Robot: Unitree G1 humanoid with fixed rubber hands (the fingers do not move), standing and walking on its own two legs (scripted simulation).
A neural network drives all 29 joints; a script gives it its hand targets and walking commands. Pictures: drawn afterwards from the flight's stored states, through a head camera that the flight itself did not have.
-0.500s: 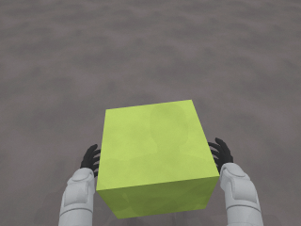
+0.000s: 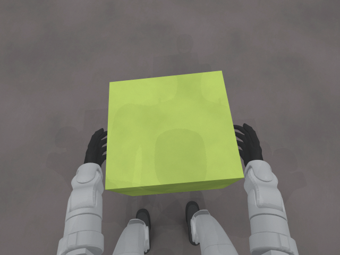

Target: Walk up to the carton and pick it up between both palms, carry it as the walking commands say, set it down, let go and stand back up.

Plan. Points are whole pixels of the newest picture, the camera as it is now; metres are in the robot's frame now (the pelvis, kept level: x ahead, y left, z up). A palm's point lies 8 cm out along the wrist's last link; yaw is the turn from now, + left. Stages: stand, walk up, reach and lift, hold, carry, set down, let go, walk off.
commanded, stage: set down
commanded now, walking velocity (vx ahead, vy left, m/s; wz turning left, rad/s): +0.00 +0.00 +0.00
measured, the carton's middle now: (171, 140) +0.38 -0.01 -0.17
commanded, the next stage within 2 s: none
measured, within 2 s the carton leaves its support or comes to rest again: neither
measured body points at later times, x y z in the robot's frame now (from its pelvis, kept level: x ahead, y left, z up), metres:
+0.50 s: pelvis -0.06 +0.01 -0.07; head +0.21 +0.02 +0.29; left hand +0.37 +0.20 -0.19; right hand +0.36 -0.18 -0.17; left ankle +0.01 +0.14 -0.71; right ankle +0.03 -0.11 -0.71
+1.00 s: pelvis -0.07 +0.00 -0.15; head +0.23 -0.01 +0.18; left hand +0.40 +0.21 -0.27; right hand +0.40 -0.17 -0.26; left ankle +0.01 +0.14 -0.71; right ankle +0.03 -0.11 -0.71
